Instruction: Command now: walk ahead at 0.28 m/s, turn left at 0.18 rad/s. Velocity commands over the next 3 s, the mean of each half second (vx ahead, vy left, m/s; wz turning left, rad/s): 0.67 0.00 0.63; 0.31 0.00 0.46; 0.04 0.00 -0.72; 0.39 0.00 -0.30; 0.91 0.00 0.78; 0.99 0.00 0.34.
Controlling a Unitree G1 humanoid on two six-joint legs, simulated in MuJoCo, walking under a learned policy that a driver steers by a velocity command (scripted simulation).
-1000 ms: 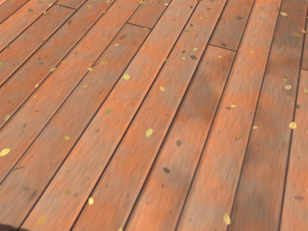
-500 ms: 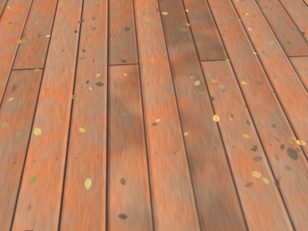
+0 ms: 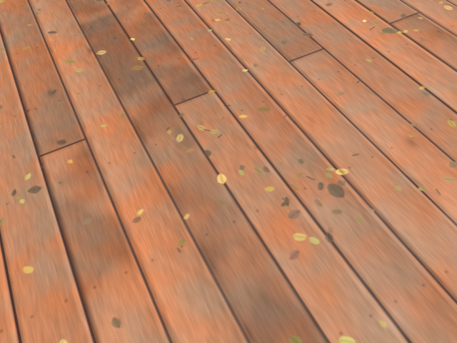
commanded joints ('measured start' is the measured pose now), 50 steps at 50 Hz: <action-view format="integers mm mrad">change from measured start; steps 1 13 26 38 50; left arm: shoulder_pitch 119 186 130 -123 -11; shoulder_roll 204 166 126 65 170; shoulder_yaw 68 72 41 25 64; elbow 9 110 36 -6 -22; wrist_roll -13 38 30 8 -15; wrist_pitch -46 -120 -110 -146 -107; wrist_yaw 18 14 -27 -11 -18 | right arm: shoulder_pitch -89 -104 263 88 6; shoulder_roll -120 -27 -329 -102 -129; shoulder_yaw -34 -25 -99 -30 -8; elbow -88 -110 -66 -114 -182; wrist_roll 21 -56 -22 16 -21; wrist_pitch -12 13 -16 -37 -21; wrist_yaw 4 109 28 -62 -23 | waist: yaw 104 41 -99 -8 69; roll -258 -152 199 -11 -20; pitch -8 109 -305 -76 -217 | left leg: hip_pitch -332 -470 795 169 -231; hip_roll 10 48 192 -112 -167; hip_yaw -86 -69 -911 -152 -228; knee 170 145 -684 -574 566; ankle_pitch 128 426 -39 1011 23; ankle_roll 12 41 451 149 -15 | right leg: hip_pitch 217 226 -477 -181 302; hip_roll -291 -331 27 67 -253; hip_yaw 321 -58 -13 -40 711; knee -371 -475 1016 115 -232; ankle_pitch -407 -214 -268 439 74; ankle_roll -151 -68 110 104 -294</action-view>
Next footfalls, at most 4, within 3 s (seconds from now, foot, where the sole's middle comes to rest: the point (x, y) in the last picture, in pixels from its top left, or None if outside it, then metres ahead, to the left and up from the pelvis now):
0.48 left None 0.31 0.24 -0.77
0.90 right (130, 287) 0.66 0.36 -0.77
1.32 left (68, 322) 0.57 0.54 -0.77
1.82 right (158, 321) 0.55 0.27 -0.77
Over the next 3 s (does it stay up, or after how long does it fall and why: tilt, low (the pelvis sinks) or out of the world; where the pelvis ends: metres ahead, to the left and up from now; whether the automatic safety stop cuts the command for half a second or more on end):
stays up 1.43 0.69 0.00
